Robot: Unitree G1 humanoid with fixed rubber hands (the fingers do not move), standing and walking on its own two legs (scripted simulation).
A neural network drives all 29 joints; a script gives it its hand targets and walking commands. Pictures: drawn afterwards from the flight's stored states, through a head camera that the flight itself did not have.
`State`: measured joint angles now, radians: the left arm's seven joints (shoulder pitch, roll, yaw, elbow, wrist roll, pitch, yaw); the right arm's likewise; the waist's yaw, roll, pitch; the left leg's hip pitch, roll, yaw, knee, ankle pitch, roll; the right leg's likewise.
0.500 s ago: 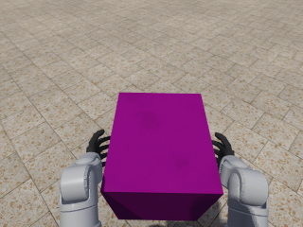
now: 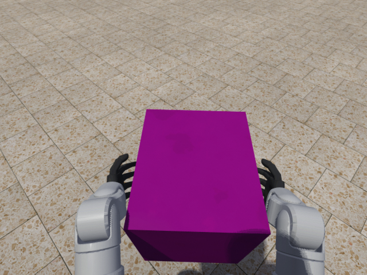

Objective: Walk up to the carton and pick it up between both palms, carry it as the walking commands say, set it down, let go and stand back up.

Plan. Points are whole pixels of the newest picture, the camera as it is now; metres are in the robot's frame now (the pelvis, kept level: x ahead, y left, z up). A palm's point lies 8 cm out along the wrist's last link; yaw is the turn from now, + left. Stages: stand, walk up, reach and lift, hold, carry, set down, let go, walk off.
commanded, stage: carry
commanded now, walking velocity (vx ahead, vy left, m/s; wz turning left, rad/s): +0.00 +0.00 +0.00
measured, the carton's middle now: (193, 188) +0.31 +0.00 +0.01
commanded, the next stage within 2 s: hold in 0.40 s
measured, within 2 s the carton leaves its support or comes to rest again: neither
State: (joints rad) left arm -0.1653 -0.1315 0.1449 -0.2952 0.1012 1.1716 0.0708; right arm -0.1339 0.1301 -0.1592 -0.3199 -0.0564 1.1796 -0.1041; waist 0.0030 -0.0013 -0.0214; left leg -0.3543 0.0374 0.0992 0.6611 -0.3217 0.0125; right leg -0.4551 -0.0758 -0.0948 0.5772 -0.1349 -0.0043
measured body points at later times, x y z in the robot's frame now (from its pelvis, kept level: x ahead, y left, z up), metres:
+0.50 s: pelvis +0.00 +0.00 +0.00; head +0.00 -0.01 +0.45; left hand +0.29 +0.16 +0.03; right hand +0.28 -0.16 +0.02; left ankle +0.02 +0.11 -0.72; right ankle +0.10 -0.13 -0.72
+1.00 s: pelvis +0.01 -0.01 +0.00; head +0.02 -0.03 +0.45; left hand +0.32 +0.15 +0.01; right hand +0.31 -0.17 -0.01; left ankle +0.02 +0.11 -0.72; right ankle +0.10 -0.13 -0.72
